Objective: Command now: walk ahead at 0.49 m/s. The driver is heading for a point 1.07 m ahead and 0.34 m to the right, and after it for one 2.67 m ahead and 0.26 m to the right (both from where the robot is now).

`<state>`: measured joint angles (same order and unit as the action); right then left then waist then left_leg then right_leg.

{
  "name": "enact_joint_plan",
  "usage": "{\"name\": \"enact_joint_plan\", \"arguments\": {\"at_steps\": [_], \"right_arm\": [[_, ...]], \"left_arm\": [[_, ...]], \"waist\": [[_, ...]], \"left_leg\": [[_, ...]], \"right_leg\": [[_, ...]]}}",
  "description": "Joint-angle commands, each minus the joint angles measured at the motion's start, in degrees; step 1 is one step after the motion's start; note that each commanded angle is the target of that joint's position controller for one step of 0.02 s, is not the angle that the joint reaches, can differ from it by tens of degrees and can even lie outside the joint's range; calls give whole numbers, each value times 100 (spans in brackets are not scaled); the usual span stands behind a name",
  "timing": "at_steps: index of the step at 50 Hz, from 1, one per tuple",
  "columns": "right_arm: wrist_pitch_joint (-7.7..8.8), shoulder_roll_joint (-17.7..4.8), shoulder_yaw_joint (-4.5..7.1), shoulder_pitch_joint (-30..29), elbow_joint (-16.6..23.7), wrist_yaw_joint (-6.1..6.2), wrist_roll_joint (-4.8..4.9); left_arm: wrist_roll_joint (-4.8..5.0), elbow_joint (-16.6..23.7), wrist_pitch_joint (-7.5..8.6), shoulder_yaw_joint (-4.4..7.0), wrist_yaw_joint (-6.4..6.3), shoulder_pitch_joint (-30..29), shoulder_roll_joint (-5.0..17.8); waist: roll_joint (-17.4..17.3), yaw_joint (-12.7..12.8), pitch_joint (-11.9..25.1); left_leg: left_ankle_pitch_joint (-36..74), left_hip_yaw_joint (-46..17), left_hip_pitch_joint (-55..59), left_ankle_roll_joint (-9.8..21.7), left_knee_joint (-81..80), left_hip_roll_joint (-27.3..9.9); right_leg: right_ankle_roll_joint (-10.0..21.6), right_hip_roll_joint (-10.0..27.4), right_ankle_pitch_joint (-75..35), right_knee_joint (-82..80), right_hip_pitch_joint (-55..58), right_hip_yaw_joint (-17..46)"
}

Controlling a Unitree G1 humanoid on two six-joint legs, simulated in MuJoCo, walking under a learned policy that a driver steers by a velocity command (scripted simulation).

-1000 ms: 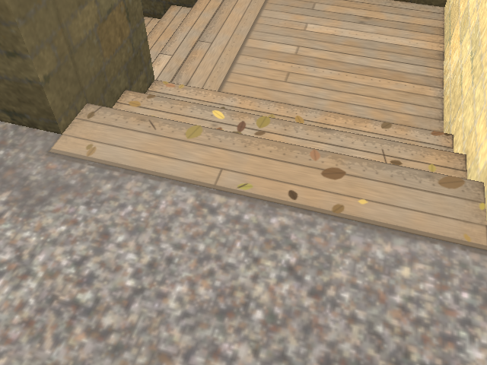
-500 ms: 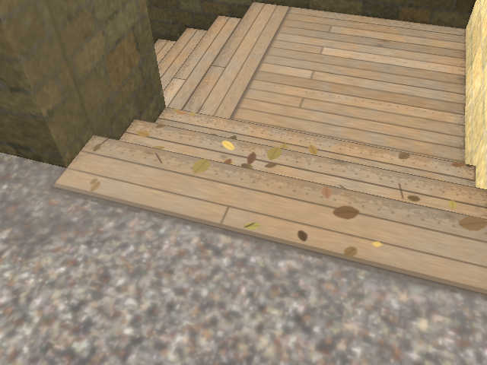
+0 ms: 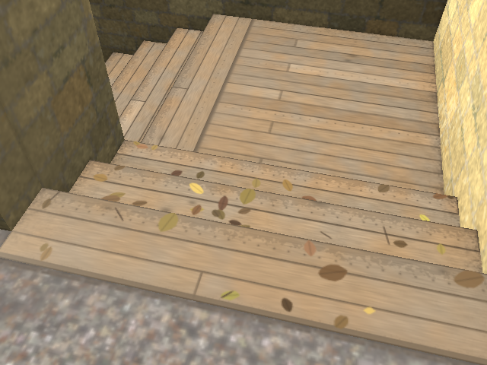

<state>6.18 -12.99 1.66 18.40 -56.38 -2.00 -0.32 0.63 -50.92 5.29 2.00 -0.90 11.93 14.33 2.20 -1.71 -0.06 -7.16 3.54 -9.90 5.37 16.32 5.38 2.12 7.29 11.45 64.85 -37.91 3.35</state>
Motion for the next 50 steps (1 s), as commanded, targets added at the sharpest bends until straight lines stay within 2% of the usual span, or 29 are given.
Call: {"name": "enact_joint_plan", "arguments": {"at_steps": [1, 5, 8, 10, 12, 13, 14, 15, 16, 17, 18, 19, 20, 21, 23, 26, 32, 35, 37, 40, 41, 42, 43, 44, 45, 46, 47, 48, 50], "right_arm": [[106, -768, 125, -247, 321, 112, 11], [30, -931, 154, 210, 216, 196, 106], [-35, -969, 169, 538, 80, 197, 156], [-94, -978, 186, 630, 21, 205, 160], [-158, -1051, 220, 561, 19, 215, 163], [-191, -1088, 224, 441, 42, 220, 156], [-225, -944, 170, 391, 69, 216, 114], [-215, -695, 52, 381, 241, 217, 7], [-67, 76, -162, 1048, 287, 162, 45], [72, -560, -29, 826, 214, 149, 178], [144, -935, 77, 266, 392, 140, 283], [146, -913, 85, -39, 461, 177, 256], [110, -841, 115, -189, 482, 209, 168], [34, -744, 135, -97, 472, 216, 135], [-96, -518, 127, 49, 428, 223, 134], [-169, -497, 154, -430, 613, 249, 82], [-133, -346, 127, -1694, 965, 177, 60], [-77, -358, 108, -2172, 1130, 101, 100], [-6, -407, 113, -2330, 1223, 31, 125], [88, -642, 211, -1936, 1159, -7, 130], [107, -822, 314, -1328, 979, 12, 121], [125, -1113, 448, -326, 724, 47, 76], [89, -1620, 559, 630, 614, 111, 12], [31, -1643, 543, 721, 556, 65, -9], [21, -1061, 406, 374, 651, 68, 59], [12, -734, 318, -60, 711, 82, 109], [14, -586, 262, -488, 747, 70, 81], [23, -476, 245, -710, 716, 64, 16], [59, -375, 246, -790, 606, 91, -37]], "left_arm": [[-67, 249, -17, 71, -40, 182, 253], [-10, 484, 48, 33, 31, -737, 166], [50, 642, 64, 11, 132, -1227, 183], [63, 756, 101, 21, 209, -1395, 255], [63, 768, 152, 68, 255, -1201, 387], [50, 674, 174, 138, 259, -808, 509], [52, 397, 194, 284, 235, 84, 756], [-6, 160, 201, 432, 191, 1259, 1264], [-39, 15, 159, 541, 228, 1687, 1750], [-21, 49, 175, 379, 242, 1634, 1117], [-13, 168, 197, 282, 233, 1079, 832], [-27, 286, 183, 217, 243, 559, 672], [-49, 331, 171, 170, 272, 270, 509], [-89, 305, 175, 130, 290, 184, 386], [-96, 171, 190, 144, 299, 340, 399], [-97, 12, 175, 211, 213, 622, 616], [-22, -222, 63, 207, 96, 1172, 648], [29, -350, -3, 219, 72, 1468, 664], [58, -385, -61, 250, 30, 1525, 708], [65, -338, -166, 306, -29, 1358, 806], [57, -287, -193, 295, -31, 1243, 778], [22, -183, -193, 235, -15, 1117, 615], [-116, -10, -153, 133, -5, 1306, 261], [105, 31, -42, 10, 26, 2002, -287], [256, -20, -9, 182, 0, 1681, 409], [275, 129, -25, 265, -29, 1193, 617], [221, 158, -75, 291, -69, 1005, 558], [153, 165, -132, 329, -89, 1027, 438], [168, 155, -276, 355, -62, 1255, 217]], "waist": [[-439, 263, -310], [-447, -72, -306], [-498, -261, -404], [-526, -260, -450], [-615, -82, -343], [-648, 176, -140], [-551, 579, 388], [60, 977, 1326], [1693, 663, 1952], [1123, 800, 1886], [739, 694, 1100], [247, 512, 766], [72, 372, 446], [167, 197, 353], [200, 77, 232], [63, 108, -19], [88, 434, -299], [111, 560, -466], [162, 531, -525], [326, 211, -307], [337, -112, 30], [196, -542, 732], [-809, -680, 1763], [-2284, -346, 2355], [-1495, -398, 1606], [-1071, -343, 832], [-638, -146, 438], [-739, 27, 198], [-908, 227, 88]], "left_leg": [[342, -1177, -644, 975, -1164, -1596], [418, -906, -153, 722, -1054, -1517], [254, -961, 372, 692, -852, -1709], [254, -1054, 778, 635, -621, -1899], [612, -1124, 999, 538, -270, -2009], [1396, -1021, 979, 444, 194, -1915], [2205, -756, 786, 304, 1268, -1587], [1327, -368, -277, 69, 3153, -1192], [-1890, -227, -2674, -306, 5090, -152], [-2408, -1044, -3348, -217, 5905, -392], [-1903, -1007, -3651, -99, 6002, -702], [-1364, -849, -3406, -109, 5787, -998], [-1036, -791, -3203, -148, 5420, -1158], [-817, -808, -2858, -165, 5160, -1302], [-642, -705, -2616, -237, 4868, -1314], [-64, -678, -3111, -362, 4168, -1357], [1258, -486, -3031, -412, 2318, -1135], [1188, -475, -2968, -405, 1762, -983], [1005, -536, -2828, -367, 1494, -927], [468, -463, -1877, -258, 1203, -733], [342, -343, -1023, -155, 1070, -576], [482, -572, 475, 52, 1241, -878], [410, -1973, 2336, 412, 1373, -2182], [-886, -4418, 3385, 1130, 378, -3097], [-1655, -4208, 2701, 886, 73, -2895], [-1689, -3262, 1827, 610, -26, -2734], [-1201, -2598, 973, 477, -224, -2490], [-871, -2083, 420, 424, -396, -2280], [-385, -1344, -105, 376, -638, -2056]], "right_leg": [[-154, 232, -924, -835, -73, -4], [-205, -36, -1725, -2471, 144, -222], [-196, -148, -1563, -3031, 159, -268], [-68, -195, -1169, -3314, 139, -245], [92, -312, -713, -3561, 554, -322], [198, -475, -583, -3695, 1154, -471], [369, -612, -560, -3776, 2303, -549], [785, 389, -673, -3706, 4062, 578], [1695, 1579, 219, -4358, 5976, 3221], [1625, 1554, 680, -4768, 5882, 3790], [1331, 1373, 292, -4790, 5150, 2891], [1186, 1127, -339, -4899, 4380, 2146], [1113, 883, -769, -5093, 3761, 1647], [1033, 702, -970, -5268, 3376, 1283], [1085, 548, -1402, -5498, 3050, 904], [1148, 555, -1835, -5677, 3103, 599], [936, 354, -1703, -5742, 3249, 212], [957, 449, -1489, -5561, 3534, 368], [939, 569, -1457, -5338, 3700, 516], [810, 637, -1886, -4832, 3747, 740], [703, 428, -2558, -4205, 3655, 638], [508, 59, -2451, -2961, 3050, 399], [246, -555, -341, -961, 1695, 23], [60, -1143, 2342, 539, -35, 283], [85, -771, 2115, 1151, -531, 635], [130, -509, 1547, 1162, -703, 448], [108, -263, 1044, 966, -389, 361], [97, -105, 711, 684, -139, 378], [105, 58, 463, 437, 323, 357]]}}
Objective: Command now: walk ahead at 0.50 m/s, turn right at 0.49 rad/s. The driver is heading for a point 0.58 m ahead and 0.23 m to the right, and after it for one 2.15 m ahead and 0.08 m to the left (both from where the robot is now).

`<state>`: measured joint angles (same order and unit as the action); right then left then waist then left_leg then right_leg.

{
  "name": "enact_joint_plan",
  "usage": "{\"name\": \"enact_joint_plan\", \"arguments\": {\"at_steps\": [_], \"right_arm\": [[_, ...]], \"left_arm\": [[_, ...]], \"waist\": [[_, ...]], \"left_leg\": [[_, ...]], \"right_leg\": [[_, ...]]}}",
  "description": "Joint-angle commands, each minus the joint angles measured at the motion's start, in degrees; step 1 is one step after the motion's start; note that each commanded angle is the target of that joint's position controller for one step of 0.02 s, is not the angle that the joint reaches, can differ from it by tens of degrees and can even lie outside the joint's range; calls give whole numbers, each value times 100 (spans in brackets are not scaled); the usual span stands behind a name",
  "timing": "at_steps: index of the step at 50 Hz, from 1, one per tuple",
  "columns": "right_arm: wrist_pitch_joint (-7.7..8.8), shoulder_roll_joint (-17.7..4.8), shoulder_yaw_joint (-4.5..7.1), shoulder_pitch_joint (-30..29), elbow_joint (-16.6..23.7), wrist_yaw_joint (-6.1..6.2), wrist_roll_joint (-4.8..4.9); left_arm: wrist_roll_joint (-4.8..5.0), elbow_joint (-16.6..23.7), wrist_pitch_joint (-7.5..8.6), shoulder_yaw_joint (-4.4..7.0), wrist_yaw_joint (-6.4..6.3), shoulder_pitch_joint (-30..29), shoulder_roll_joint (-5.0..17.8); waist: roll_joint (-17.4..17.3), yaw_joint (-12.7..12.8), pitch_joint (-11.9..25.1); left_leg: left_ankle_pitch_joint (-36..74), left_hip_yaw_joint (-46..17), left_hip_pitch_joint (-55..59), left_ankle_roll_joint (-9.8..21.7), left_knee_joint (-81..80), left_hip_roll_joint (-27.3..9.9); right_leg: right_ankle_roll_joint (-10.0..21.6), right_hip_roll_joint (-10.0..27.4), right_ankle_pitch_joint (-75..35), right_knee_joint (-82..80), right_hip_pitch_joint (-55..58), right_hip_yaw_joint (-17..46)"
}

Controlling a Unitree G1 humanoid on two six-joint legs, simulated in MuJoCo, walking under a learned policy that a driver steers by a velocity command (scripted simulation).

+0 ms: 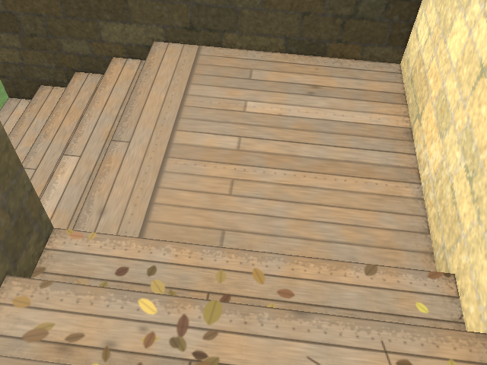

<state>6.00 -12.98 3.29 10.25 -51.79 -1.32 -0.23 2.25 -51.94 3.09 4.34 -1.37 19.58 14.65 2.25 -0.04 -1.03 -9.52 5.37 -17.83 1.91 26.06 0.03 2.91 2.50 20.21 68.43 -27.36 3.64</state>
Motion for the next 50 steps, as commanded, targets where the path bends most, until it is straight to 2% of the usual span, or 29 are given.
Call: {"name": "enact_joint_plan", "arguments": {"at_steps": [1, 7, 11, 15, 17, 18, 19, 20, 21, 22, 23, 24, 26, 28, 29, 30, 31, 33, 35, 36, 38, 41, 43, 45, 46, 47, 48, 49, 50], "right_arm": [[101, -439, 109, 76, 92, 36, -52], [44, -777, 225, 361, -105, 213, -124], [-35, -1035, 294, 560, -148, 287, -65], [-195, -1133, 354, 751, -234, 289, 97], [-267, -1333, 397, 476, -194, 334, 134], [-294, -1347, 387, 313, -176, 345, 175], [-289, -1247, 344, 313, -109, 354, 97], [-158, -376, 107, 889, 115, 237, -195], [94, -691, 147, 695, 294, 117, 55], [183, -1110, 272, 82, 449, 89, 300], [191, -1094, 281, -20, 509, 141, 269], [138, -1084, 308, 43, 438, 207, 144], [-47, -1004, 338, 190, 492, 232, 61], [-170, -935, 337, 23, 634, 243, -36], [-181, -735, 268, -52, 700, 247, -112], [-143, -704, 250, 186, 636, 163, -119], [-146, -755, 257, 173, 671, 126, -107], [-90, -1019, 352, -454, 964, 94, 52], [-60, -933, 306, -863, 1180, 48, -44], [-35, -785, 259, -965, 1251, -17, -162], [-7, -576, 189, -990, 1361, -104, -265], [-33, -472, 133, -1021, 1623, -204, -199], [-20, -482, 109, -1047, 1734, -266, -155], [-9, -567, 111, -898, 1682, -280, -116], [0, -561, 124, -657, 1568, -236, -46], [2, -576, 181, 66, 1280, -217, -19], [-19, -649, 273, 1454, 746, -251, -120], [-99, -742, 317, 2993, 260, -229, -134], [-44, -787, 142, 2593, 173, -244, -122]], "left_arm": [[0, 332, -115, 134, -16, 398, 149], [-115, 723, -193, 132, 40, -386, 124], [-158, 1126, -138, 66, 265, -1223, 58], [-128, 1478, -213, 81, 373, -1531, 171], [-129, 1439, -223, 198, 390, -935, 394], [-109, 1246, -205, 338, 384, -107, 622], [-95, 1012, -208, 586, 287, 903, 1184], [12, 1104, -168, 629, 242, 596, 1765], [-71, 1301, -38, 473, 329, 762, 1393], [-118, 1262, 22, 359, 389, 595, 969], [-81, 1300, 37, 311, 388, 236, 857], [-91, 1379, 43, 245, 381, -160, 680], [-116, 1427, 79, 161, 300, -386, 531], [-128, 1441, 40, 168, 192, -256, 678], [-178, 1399, 8, 225, 125, -126, 826], [-267, 1435, -1, 262, 83, -18, 970], [-237, 1403, 6, 236, 69, 122, 869], [-91, 1144, 100, 156, 9, 708, 714], [-94, 1002, 100, 89, -180, 793, 591], [-136, 1012, 65, 40, -235, 785, 488], [-188, 1041, 35, 41, -295, 694, 607], [-195, 1014, -91, -16, -291, 679, 505], [-167, 930, -238, -23, -377, 736, 513], [-137, 907, -325, -87, -496, 770, 342], [-65, 864, -361, -146, -555, 802, 168], [-64, 786, -384, -195, -561, 759, 73], [-165, 662, -373, -247, -410, 492, 56], [-161, 579, -309, -279, -241, 502, -84], [1, 469, -209, -276, -127, 1785, -174]], "waist": [[-839, 75, 107], [-575, 1, -171], [-485, -272, -204], [-512, -311, -409], [-837, 90, -116], [-713, 564, 285], [-14, 996, 809], [1669, 197, 962], [1400, 441, 2002], [708, 509, 1268], [198, 321, 806], [-122, 118, 574], [-235, -161, 561], [-333, -186, 445], [-261, -174, 493], [-272, -175, 692], [-150, -168, 672], [166, 24, 344], [471, 74, -43], [289, 137, 29], [270, 139, 116], [391, 202, 51], [421, 308, -49], [381, 445, -137], [296, 427, -210], [258, 168, -117], [144, -461, 339], [-733, -1074, 847], [-2316, -81, 1339]], "left_leg": [[97, -1291, 625, 769, -1692, -1528], [1302, -285, 973, 743, -1637, -1558], [1633, 295, 1028, 702, -1396, -1543], [2102, 422, 1678, 663, -922, -1818], [3853, 632, 1655, 506, -59, -1739], [4323, 808, 1471, 353, 1029, -1532], [3153, 894, 447, 63, 2921, -1170], [-2306, 424, -1942, -245, 5042, -76], [-2546, -962, -2616, -146, 5697, 147], [-2005, -1042, -3024, 11, 5627, -86], [-1518, -1048, -2883, 72, 5242, -304], [-1197, -1071, -2473, 25, 4833, -526], [-828, -1201, -1841, -114, 4129, -698], [-608, -1174, -1879, -244, 3451, -628], [-342, -1055, -1821, -332, 3256, -531], [323, -1087, -1834, -300, 3438, -491], [583, -1133, -2041, -291, 3410, -465], [1274, -1530, -2812, -183, 2704, -477], [2168, -1451, -2749, -247, 1808, -338], [2706, -1372, -2411, -213, 1466, -169], [3346, -1254, -1714, -148, 1272, 63], [3133, -1160, -1011, -156, 976, 283], [3221, -1205, -1032, -138, 550, 159], [3508, -1390, -1303, -146, -368, -225], [3703, -1408, -1162, -166, -916, -465], [3866, -1236, -478, -144, -1327, -520], [4385, -678, 1343, -149, -755, -330], [5647, -1273, 3265, 211, -260, -953], [7904, -2523, 4528, 1007, 1294, -1746]], "right_leg": [[25, 556, -539, -13, -784, 288], [-5, 509, -1951, -1535, -1352, 307], [-13, 384, -2331, -2281, -897, -348], [186, 274, -1210, -2526, -1028, -646], [406, -114, -705, -2729, -36, -990], [591, -421, -1040, -3152, 1048, -1137], [931, -176, -1434, -3646, 2623, -306], [1806, 1044, -1594, -4022, 4085, 2379], [2342, 1574, -544, -5083, 4519, 4223], [2017, 1470, -802, -5222, 4109, 3569], [1810, 1280, -1236, -5120, 3381, 2871], [1606, 1078, -1815, -5047, 2645, 2285], [1465, 798, -1960, -5081, 1899, 1912], [1448, 688, -2128, -5130, 1583, 1834], [1475, 620, -2558, -5028, 1437, 1693], [1521, 637, -2650, -4823, 1528, 1739], [1506, 633, -2589, -4722, 1534, 1774], [1273, 564, -1477, -4643, 1989, 2047], [1191, 259, -659, -4478, 1431, 1829], [1132, 106, -560, -4242, 1184, 1743], [1070, -68, -406, -3829, 510, 1701], [1014, -298, -59, -3273, -46, 1811], [910, -304, -61, -2649, 256, 1819], [784, -321, -434, -1863, 1037, 1731], [727, -312, -664, -1389, 1255, 1694], [630, -398, -1124, -665, 1169, 1527], [434, -634, -1688, 445, 288, 1088], [6, -1270, 529, 2987, -1182, 534], [-332, -1499, 3227, 5020, -2611, 755]]}}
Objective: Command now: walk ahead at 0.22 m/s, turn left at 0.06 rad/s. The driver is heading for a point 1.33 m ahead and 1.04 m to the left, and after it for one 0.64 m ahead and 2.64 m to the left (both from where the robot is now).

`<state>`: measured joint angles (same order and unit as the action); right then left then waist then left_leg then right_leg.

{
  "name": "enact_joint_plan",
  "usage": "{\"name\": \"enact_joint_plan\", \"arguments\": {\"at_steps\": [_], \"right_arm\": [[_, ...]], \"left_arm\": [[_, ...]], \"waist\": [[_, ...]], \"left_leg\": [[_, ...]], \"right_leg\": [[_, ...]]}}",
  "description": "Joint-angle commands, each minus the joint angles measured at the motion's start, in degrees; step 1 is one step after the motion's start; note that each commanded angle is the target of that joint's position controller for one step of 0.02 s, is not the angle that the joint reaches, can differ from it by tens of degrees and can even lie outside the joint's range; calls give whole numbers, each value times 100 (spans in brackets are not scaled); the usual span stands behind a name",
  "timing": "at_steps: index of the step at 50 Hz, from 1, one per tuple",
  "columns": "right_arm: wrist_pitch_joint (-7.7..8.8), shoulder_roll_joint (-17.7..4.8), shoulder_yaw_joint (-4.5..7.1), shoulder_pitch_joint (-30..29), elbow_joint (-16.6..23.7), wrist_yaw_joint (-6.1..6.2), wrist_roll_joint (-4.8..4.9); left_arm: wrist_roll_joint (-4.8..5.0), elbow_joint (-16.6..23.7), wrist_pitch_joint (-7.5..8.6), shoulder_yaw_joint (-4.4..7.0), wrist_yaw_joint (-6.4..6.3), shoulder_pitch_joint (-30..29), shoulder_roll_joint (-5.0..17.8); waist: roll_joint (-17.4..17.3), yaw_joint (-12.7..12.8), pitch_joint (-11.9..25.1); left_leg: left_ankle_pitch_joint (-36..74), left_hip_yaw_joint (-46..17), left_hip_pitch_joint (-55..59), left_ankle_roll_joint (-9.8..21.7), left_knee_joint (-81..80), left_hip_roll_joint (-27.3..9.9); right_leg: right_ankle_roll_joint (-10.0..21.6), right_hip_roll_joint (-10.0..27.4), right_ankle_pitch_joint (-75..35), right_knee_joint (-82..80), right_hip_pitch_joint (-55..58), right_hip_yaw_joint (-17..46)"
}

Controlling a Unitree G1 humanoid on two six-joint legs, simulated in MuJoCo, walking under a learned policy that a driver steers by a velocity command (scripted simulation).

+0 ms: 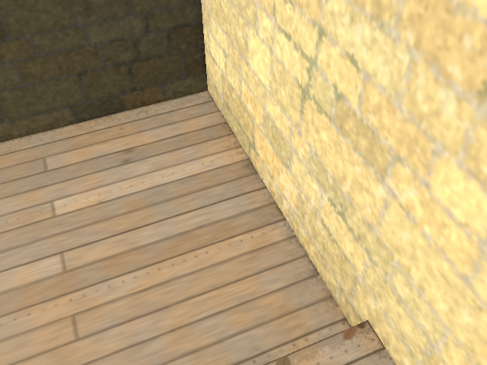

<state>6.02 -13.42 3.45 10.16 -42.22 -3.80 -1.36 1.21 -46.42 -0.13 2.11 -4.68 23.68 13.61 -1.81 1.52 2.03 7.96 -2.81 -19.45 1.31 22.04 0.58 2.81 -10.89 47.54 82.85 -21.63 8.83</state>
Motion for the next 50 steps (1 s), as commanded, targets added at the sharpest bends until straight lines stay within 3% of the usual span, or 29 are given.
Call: {"name": "enact_joint_plan", "arguments": {"at_steps": [1, 2, 3, 4, 5, 7, 9, 12, 13, 16, 20, 21, 22, 23, 24, 25, 27, 28, 31, 35, 39, 41, 42, 43, 44, 45, 46, 48, 50], "right_arm": [[-107, -734, 94, 2166, -710, 17, 149], [-174, -588, 30, 1905, -574, 76, 148], [-330, -383, -61, 1312, -426, 122, 67], [-234, -1098, 20, 774, -229, 197, -89], [-210, -1259, 28, 225, -156, 269, -73], [-275, -1096, -10, 344, -51, 387, -35], [-289, -1034, -17, 718, -40, 482, 86], [-638, -677, -72, 1083, -53, 821, 214], [-780, -527, -99, 1183, -66, 864, 349], [-1031, -836, 6, 746, 299, 868, 244], [-1137, -884, 30, 253, 801, 841, 141], [-1138, -773, -23, 106, 915, 826, 283], [-1099, -465, -92, 549, 950, 805, 252], [-1072, -147, -150, 1104, 946, 808, 173], [-975, -528, 8, 1108, 1105, 758, 219], [-932, -1089, 204, 829, 1053, 732, 186], [-1137, -1288, 332, 801, 800, 803, 210], [-1225, -1181, 307, 839, 766, 776, 222], [-1248, -696, 119, 468, 901, 662, 267], [-1119, -390, -120, -66, 1183, 446, 230], [-1059, -574, -54, 220, 1168, 345, 261], [-1041, -546, 28, 819, 946, 331, 278], [-1037, -642, 119, 1146, 781, 331, 270], [-1032, -1079, 283, 1465, 742, 347, 253], [-971, -1908, 446, 1607, 837, 320, 122], [-845, -1898, 442, 1612, 863, 325, -206], [-789, -1583, 338, 1251, 899, 352, -224], [-858, -1097, 134, 513, 1041, 473, 101], [-905, -989, 17, 127, 1190, 563, 71]], "left_arm": [[145, -32, 183, -92, 249, 1587, 178], [83, 52, 196, -80, 232, 888, 406], [-183, 330, 125, -12, 90, -365, 579], [-77, 665, 77, -94, -19, -335, 462], [-88, 886, -20, -134, -95, -478, 453], [-93, 852, -10, 104, -184, -757, 1001], [-260, 957, 66, 106, -243, -923, 704], [-292, 1462, 16, -117, -129, -1395, 12], [-274, 1570, 5, -163, -34, -1787, -167], [-101, 1602, -36, -118, 275, -1712, -72], [-188, 1450, 115, 41, 459, -1474, 350], [-216, 1406, 130, 77, 392, -1275, 274], [-310, 1304, 160, 154, 404, -954, 570], [-432, 1237, 85, 242, 398, -642, 938], [-450, 1092, 76, 316, 441, -416, 1082], [-329, 1134, 105, 306, 476, -709, 975], [-237, 1309, 20, 186, 425, -1541, 584], [-155, 1344, -9, 166, 390, -1834, 541], [-206, 1258, -106, 140, 298, -1666, 528], [-209, 1142, -248, 227, 195, -1342, 921], [-101, 1083, -294, 316, 195, -1255, 1172], [-11, 1070, -306, 319, 158, -1396, 1153], [50, 1072, -310, 286, 144, -1361, 980], [-2, 1162, -295, 197, 184, -1316, 616], [-178, 1692, -150, 140, 207, -1855, 434], [-79, 1867, -31, 218, 140, -2613, 742], [-45, 1797, -32, 301, 45, -2593, 934], [-261, 1403, -219, 385, -66, -2009, 994], [-272, 1201, -295, 380, 16, -1542, 865]], "waist": [[-2145, -80, 1426], [-1275, -304, 1257], [586, -426, 618], [-146, 42, 447], [-323, 317, 120], [357, 120, 117], [11, -46, 170], [-423, -81, 381], [-569, -245, 551], [-852, -113, 750], [-1039, -27, 309], [-1020, 197, 56], [-543, 2, 514], [1305, -206, 744], [1980, -186, 703], [1570, -241, 194], [1057, -415, -52], [917, -546, -30], [899, -372, -49], [1175, -20, 265], [1414, -3, 245], [1368, -314, 367], [949, -421, 362], [-304, -449, 220], [-1549, -409, -28], [-909, -816, -17], [-565, -572, -231], [-500, -141, -296], [-283, 153, -47]], "left_leg": [[5820, -2188, 4813, 1441, 1780, -2095], [5183, -2091, 4248, 1645, 1495, -2089], [3594, -1946, 2963, 1275, 557, -1655], [3592, -2884, 1650, 1993, 410, -2249], [3106, -3392, 857, 2301, 374, -2523], [1498, -2719, 216, 1714, 275, -1494], [2710, -2378, 545, 1566, 613, -1054], [1914, -1784, 1026, 1206, 586, -489], [1509, -1682, 1133, 974, 565, -363], [839, -1926, 541, 895, 531, -381], [-139, -2918, 23, 1009, 500, -635], [-577, -2710, 138, 809, 682, -304], [-1825, -2612, -368, 590, 1471, -27], [-4608, -1907, -1503, 197, 2986, 966], [-5569, -1601, -2256, -172, 4325, 1168], [-4883, -1238, -2750, -407, 5398, 796], [-3799, -912, -2333, -562, 6154, 577], [-3331, -722, -2011, -596, 6464, 510], [-2585, -65, -1907, -608, 5307, 365], [-2645, 356, -1217, -475, 3930, 26], [-3106, 627, -461, -75, 2719, 64], [-2727, 737, 517, 216, 1567, 209], [-2651, 548, 1115, 383, 826, 287], [-2274, -1140, 2017, 714, 117, -622], [-96, -3720, 2317, 1590, -105, -2151], [-1111, -4302, 2041, 2050, -566, -2432], [-1860, -3808, 1871, 1852, -466, -2082], [-2040, -2722, 1080, 1183, -252, -1484], [-1349, -2038, 70, 940, -14, -940]], "right_leg": [[-470, 374, 329, 4007, -3737, 427], [-589, 603, 33, 4164, -3961, 167], [-459, 782, -870, 4003, -3815, -706], [-562, 1083, -1681, 3341, -3186, -165], [-709, 1325, -1619, 2988, -3144, 40], [-615, 1226, -2499, 2078, -2770, -45], [-691, 1095, -2831, 1475, -3065, -225], [-838, 1091, -3890, -1305, -2775, -237], [-828, 960, -4081, -2340, -2359, -368], [-873, 678, -3792, -3066, -956, -510], [-552, 838, -4177, -4153, 410, -140], [-370, 873, -3938, -5676, 463, -400], [-31, 1623, -5185, -5647, 1763, 179], [809, 2901, -7580, -5462, 2737, 1359], [1699, 3678, -6623, -6185, 2380, 2828], [1740, 3554, -5742, -6342, 1850, 2597], [1277, 2740, -5174, -6354, 903, 1177], [1143, 2567, -5053, -6357, 474, 766], [974, 2125, -4191, -6377, 486, -102], [1140, 2475, -3750, -6246, 551, -186], [1066, 2756, -3436, -6088, 353, -189], [785, 2727, -3317, -5595, 0, -327], [487, 2564, -3040, -4990, -397, -521], [-163, 2040, -2006, -3144, -1737, -1107], [-537, 1108, -791, -1914, -3645, -1003], [-541, 1032, -821, -1332, -4137, -101], [-502, 1131, -1483, -1068, -4153, 77], [-641, 1255, -2720, -694, -3645, -87], [-795, 1069, -3842, 111, -2596, -404]]}}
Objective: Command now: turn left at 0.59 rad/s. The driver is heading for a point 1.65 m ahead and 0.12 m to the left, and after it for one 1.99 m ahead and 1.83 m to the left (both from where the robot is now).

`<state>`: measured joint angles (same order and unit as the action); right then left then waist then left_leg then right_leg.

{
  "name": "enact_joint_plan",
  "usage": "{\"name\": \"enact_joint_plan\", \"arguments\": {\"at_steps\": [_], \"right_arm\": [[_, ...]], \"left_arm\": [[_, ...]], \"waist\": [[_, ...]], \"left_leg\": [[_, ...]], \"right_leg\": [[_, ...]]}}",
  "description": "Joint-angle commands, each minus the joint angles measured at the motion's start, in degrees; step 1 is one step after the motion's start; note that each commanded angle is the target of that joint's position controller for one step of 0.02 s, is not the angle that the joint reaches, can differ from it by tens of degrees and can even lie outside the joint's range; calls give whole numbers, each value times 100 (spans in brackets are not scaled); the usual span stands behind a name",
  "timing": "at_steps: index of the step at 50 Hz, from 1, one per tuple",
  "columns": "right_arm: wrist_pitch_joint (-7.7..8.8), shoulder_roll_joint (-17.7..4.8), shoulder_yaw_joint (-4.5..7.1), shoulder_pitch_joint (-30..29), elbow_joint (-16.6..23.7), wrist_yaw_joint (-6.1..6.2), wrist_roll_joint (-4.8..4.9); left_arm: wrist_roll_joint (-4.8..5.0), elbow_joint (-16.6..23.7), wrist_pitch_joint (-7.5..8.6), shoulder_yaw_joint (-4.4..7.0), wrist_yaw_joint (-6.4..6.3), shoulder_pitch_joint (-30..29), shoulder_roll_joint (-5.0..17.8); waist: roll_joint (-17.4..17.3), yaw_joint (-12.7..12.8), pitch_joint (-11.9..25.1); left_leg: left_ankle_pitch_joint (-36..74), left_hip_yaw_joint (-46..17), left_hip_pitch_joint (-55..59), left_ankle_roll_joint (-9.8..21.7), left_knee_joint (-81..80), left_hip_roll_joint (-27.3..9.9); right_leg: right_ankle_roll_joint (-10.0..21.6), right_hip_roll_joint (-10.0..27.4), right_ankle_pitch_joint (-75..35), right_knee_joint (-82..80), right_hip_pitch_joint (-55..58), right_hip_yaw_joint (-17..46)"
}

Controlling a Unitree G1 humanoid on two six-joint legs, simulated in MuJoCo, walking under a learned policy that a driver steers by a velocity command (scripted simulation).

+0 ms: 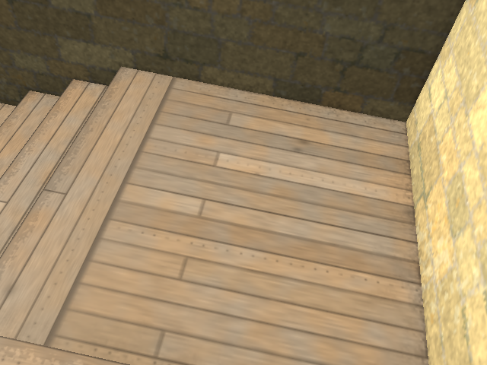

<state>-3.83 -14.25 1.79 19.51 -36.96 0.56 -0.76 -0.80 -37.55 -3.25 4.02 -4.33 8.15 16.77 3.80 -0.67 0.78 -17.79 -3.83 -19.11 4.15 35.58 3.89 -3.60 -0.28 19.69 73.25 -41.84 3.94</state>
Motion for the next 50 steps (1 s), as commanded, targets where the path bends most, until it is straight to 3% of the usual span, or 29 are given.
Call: {"name": "enact_joint_plan", "arguments": {"at_steps": [1, 3, 5, 9, 12, 15, 18, 19, 21, 22, 23, 24, 25, 26, 27, 28, 30, 32, 34, 36, 37, 40, 42, 43, 44, 45, 46, 47, 50], "right_arm": [[63, -885, 136, -903, 719, 164, -6], [21, -836, 27, -725, 722, 241, -14], [-57, -742, -21, -179, 566, 280, 90], [-86, -953, 71, 49, 512, 434, 86], [-115, -1085, 161, -158, 571, 533, 65], [-132, -1149, 195, -611, 798, 524, 5], [-172, -1025, 197, -682, 886, 449, 110], [-190, -950, 204, -600, 858, 405, 184], [-184, -912, 218, -689, 843, 384, 196], [-157, -809, 176, -911, 863, 378, 222], [-122, -633, 120, -894, 817, 333, 235], [-90, -274, 39, -549, 742, 288, 139], [-11, -148, 9, -404, 724, 284, 155], [152, -672, 219, -831, 870, 303, 261], [190, -1004, 363, -1183, 778, 358, 269], [139, -1064, 424, -1174, 598, 396, 218], [-8, -823, 388, -860, 274, 371, 222], [-37, -542, 327, -539, 25, 304, 273], [-41, -278, 221, -606, -60, 275, 213], [-14, -89, 102, -1081, 25, 237, 156], [41, -38, 55, -1378, 140, 210, 197], [141, -237, 86, -1167, -31, 179, 187], [207, -217, 80, -973, -172, 167, 128], [243, -228, 68, -845, -260, 175, 48], [256, -346, 96, -576, -351, 194, 13], [264, -669, 176, -585, -519, 199, 109], [251, -482, 169, -511, -593, 192, 148], [253, -303, 121, -492, -697, 192, 140], [286, -227, 105, -594, -866, 193, 153]], "left_arm": [[-50, 301, 8, 157, 18, 109, 420], [-70, 448, 19, 54, 53, -79, 182], [-92, 770, 0, -41, 37, -485, -6], [-124, 1087, 129, -114, 75, -915, 61], [-130, 1186, 220, -178, 180, -1002, 8], [-104, 1070, 284, -144, 262, -827, 121], [52, 1020, 279, -177, 346, -885, 64], [133, 1068, 277, -203, 391, -985, 11], [125, 865, 290, -148, 458, -681, 86], [125, 724, 307, -108, 453, -335, 59], [44, 570, 321, -76, 424, 18, 36], [-48, 454, 330, -23, 433, 431, 263], [-142, 367, 271, 12, 422, 905, 542], [-189, 232, 338, 45, 447, 1160, 512], [-221, 258, 370, 19, 473, 881, 447], [-214, 341, 349, -35, 455, 480, 309], [-103, 389, 286, -191, 389, -28, 32], [-102, 247, 272, -238, 362, 3, -40], [-49, 67, 256, -261, 346, 154, -149], [13, -106, 244, -217, 306, 483, -81], [55, -139, 247, -179, 268, 645, 33], [-60, -214, 288, -177, 322, 660, 82], [-26, -310, 299, -235, 362, 757, -41], [35, -418, 327, -262, 378, 913, -103], [47, -432, 380, -269, 387, 985, -86], [20, -469, 408, -220, 418, 1448, -2], [4, -458, 389, -234, 406, 1215, 7], [35, -440, 352, -220, 386, 1077, 8], [36, -477, 249, -238, 356, 1116, -151]], "waist": [[-803, 419, 186], [-829, 290, 279], [-1090, 14, 229], [-1137, -149, 428], [-1230, -67, 544], [-1255, 93, 700], [-1328, 1, 593], [-1419, -142, 401], [-1499, -158, 519], [-1420, 77, 420], [-1217, 236, 404], [-201, 154, 692], [1133, 249, 645], [1041, 357, 461], [632, 292, -20], [273, 98, -177], [222, -198, -253], [193, -312, -156], [149, -259, -122], [219, 79, -150], [301, 241, -259], [328, 232, -241], [135, 143, -339], [23, 86, -341], [-57, 56, -215], [-520, 414, -148], [-693, 172, -44], [-700, 152, -30], [-682, 202, 65]], "left_leg": [[1523, -1770, -187, 661, -1244, -1165], [2081, -1712, -129, 773, -1010, -1112], [2383, -1907, 597, 867, -804, -1106], [3049, -2285, 1523, 901, -479, -1126], [3020, -2565, 1454, 884, -343, -1090], [3716, -2716, 706, 1008, -312, -1019], [3949, -2995, 799, 1096, -383, -1023], [3571, -3041, 1082, 1073, -545, -1065], [2882, -3066, 839, 971, -699, -954], [2483, -2998, 361, 875, -709, -805], [1966, -2792, -110, 687, -537, -522], [100, -2188, -899, 269, 625, 58], [-2189, -1996, -2535, -128, 1647, 895], [-2452, -2098, -3162, -468, 2179, 770], [-2101, -1765, -3364, -674, 3086, 604], [-1633, -1624, -3121, -749, 3470, 460], [-727, -1336, -2338, -801, 3746, 250], [-29, -941, -1703, -816, 3672, 117], [380, -641, -1410, -792, 2555, -256], [513, -295, -1050, -813, 1358, -580], [470, -235, -835, -840, 791, -656], [199, -126, -90, -769, 224, -640], [449, -94, 326, -650, -635, -615], [1023, -224, 645, -606, -916, -694], [1556, -426, 911, -529, -1040, -853], [1734, -429, 1136, -413, -687, -821], [1501, -451, 919, -404, -891, -742], [1571, -471, 875, -419, -1019, -717], [2074, -466, 977, -377, -1069, -735]], "right_leg": [[-211, -84, -1296, 1445, -342, -40], [-281, -229, -1428, 1932, -357, -171], [-303, -284, -836, 2154, -1120, -111], [-306, -317, -742, 1250, -1408, 70], [-252, -293, -789, 14, -817, 97], [-232, -468, -847, -366, 451, -146], [-154, -453, -234, -1020, 852, -110], [-44, -306, 332, -1977, 747, 66], [92, -205, 284, -2972, 1803, 39], [192, -207, -238, -3807, 2593, -81], [293, -203, -821, -4589, 3460, -203], [624, 518, -2034, -4613, 4603, 620], [1270, 1621, -3885, -4468, 5476, 2050], [1774, 2142, -3175, -4982, 5121, 3279], [1926, 2070, -2479, -5081, 4665, 3058], [1871, 1803, -2074, -5105, 4028, 2558], [1630, 1260, -1572, -5352, 3015, 1736], [1548, 847, -1700, -5526, 2633, 1110], [1415, 610, -1533, -5579, 2763, 738], [1302, 582, -1191, -5694, 2939, 707], [1265, 592, -685, -5805, 2935, 815], [1342, 833, -406, -5873, 2696, 1051], [1321, 823, -780, -5737, 2729, 1082], [1218, 769, -1238, -5644, 2741, 1064], [1089, 641, -1496, -5463, 2871, 948], [896, 492, -2075, -5633, 2724, 859], [806, 335, -2050, -5509, 3114, 562], [748, 243, -2027, -5399, 3281, 390], [682, 207, -2476, -5297, 3498, 259]]}}
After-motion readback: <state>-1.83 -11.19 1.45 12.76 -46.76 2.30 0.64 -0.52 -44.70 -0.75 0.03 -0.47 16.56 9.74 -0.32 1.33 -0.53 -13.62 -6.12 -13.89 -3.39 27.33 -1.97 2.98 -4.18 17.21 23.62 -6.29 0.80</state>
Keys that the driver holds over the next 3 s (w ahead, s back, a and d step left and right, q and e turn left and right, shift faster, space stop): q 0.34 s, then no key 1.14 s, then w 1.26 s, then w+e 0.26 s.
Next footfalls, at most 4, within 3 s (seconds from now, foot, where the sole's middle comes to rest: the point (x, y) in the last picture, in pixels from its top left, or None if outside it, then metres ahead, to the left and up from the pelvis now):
0.46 right None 0.07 -0.14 -0.77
0.86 left None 0.06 0.11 -0.77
2.18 right None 0.39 -0.03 -0.92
2.78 left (107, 323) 0.74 0.38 -1.07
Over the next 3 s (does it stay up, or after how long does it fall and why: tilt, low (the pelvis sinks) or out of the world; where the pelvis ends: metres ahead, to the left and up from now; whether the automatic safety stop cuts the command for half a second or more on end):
stays up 0.73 0.28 -0.30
